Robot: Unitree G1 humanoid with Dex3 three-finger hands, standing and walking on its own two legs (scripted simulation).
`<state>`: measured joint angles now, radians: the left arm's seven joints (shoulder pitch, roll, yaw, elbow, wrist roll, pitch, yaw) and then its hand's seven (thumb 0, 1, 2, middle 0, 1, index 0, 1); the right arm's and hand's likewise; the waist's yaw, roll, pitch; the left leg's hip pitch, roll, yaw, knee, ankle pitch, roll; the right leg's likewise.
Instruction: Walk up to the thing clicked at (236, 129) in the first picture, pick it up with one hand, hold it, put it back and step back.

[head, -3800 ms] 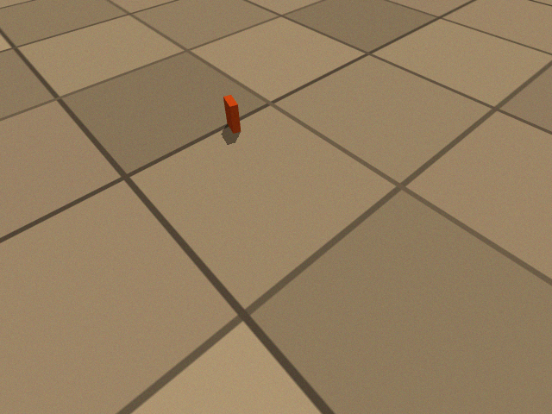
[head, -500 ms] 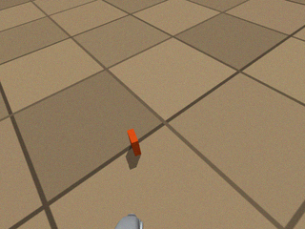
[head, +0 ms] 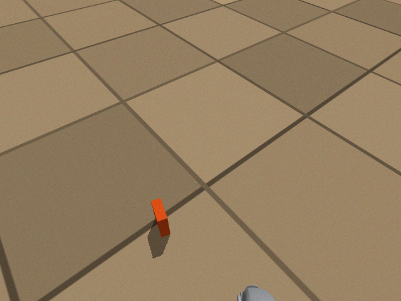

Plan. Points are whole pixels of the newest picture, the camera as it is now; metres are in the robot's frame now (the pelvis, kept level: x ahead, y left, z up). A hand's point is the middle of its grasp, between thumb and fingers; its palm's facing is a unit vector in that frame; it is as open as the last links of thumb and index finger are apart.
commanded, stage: walk up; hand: left
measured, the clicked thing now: (160, 218) +0.61 +0.20 -0.68
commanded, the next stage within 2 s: none
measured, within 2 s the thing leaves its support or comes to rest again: neither
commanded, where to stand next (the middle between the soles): +0.30 +0.00 m, yaw +0 degrees
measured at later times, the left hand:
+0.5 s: hand out of the picture +0.15 +0.27 -0.14, palm faces +0.01 -0.92 -0.40, open 7.4 cm
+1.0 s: hand (92, 257) +0.26 +0.27 -0.16, palm faces -0.04 -0.91 -0.41, open 7.4 cm
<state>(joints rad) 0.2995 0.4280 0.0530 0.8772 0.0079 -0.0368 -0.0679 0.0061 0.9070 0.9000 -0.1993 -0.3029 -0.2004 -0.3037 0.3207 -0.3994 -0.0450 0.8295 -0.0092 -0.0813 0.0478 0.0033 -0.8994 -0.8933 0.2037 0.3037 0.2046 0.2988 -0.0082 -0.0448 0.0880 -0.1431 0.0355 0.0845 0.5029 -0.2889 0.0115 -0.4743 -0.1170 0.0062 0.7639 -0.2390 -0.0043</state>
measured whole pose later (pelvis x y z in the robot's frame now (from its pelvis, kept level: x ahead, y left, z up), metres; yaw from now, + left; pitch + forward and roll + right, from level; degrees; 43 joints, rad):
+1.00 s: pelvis +0.20 +0.00 -0.02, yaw +0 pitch -4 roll -1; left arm 0.23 0.38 0.02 0.96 0.01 -0.03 0.01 0.00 0.91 0.90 -0.20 -0.30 -0.20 -0.30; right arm 0.18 -0.38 -0.02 0.90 0.01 0.00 0.01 0.00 -0.90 -0.89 0.20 0.30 0.20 0.30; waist 0.00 0.05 0.13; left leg -0.33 0.06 0.07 0.73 -0.37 0.01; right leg -0.32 -0.01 -0.03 0.66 -0.27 0.00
